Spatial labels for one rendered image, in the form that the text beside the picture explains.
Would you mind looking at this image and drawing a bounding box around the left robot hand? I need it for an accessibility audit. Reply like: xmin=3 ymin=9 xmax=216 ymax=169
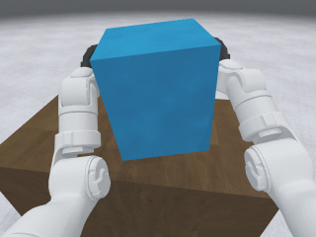
xmin=80 ymin=44 xmax=98 ymax=68

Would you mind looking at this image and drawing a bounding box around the carton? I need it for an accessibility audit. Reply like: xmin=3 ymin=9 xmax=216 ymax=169
xmin=89 ymin=18 xmax=221 ymax=161

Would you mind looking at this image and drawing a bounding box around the right robot hand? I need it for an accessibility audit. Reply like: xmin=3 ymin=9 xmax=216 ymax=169
xmin=214 ymin=37 xmax=230 ymax=61

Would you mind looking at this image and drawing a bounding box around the robot left upper arm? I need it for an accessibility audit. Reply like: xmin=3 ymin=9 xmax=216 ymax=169
xmin=1 ymin=155 xmax=111 ymax=237

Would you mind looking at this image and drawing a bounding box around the right robot forearm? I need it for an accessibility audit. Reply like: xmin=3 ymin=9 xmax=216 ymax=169
xmin=216 ymin=59 xmax=315 ymax=178

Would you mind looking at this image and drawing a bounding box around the robot right upper arm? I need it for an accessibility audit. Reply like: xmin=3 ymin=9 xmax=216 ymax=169
xmin=244 ymin=137 xmax=316 ymax=237

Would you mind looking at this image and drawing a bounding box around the pedestal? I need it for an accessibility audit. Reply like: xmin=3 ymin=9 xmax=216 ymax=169
xmin=0 ymin=93 xmax=279 ymax=237

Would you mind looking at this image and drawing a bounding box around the left robot forearm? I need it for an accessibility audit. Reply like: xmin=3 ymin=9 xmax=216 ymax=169
xmin=48 ymin=67 xmax=102 ymax=194

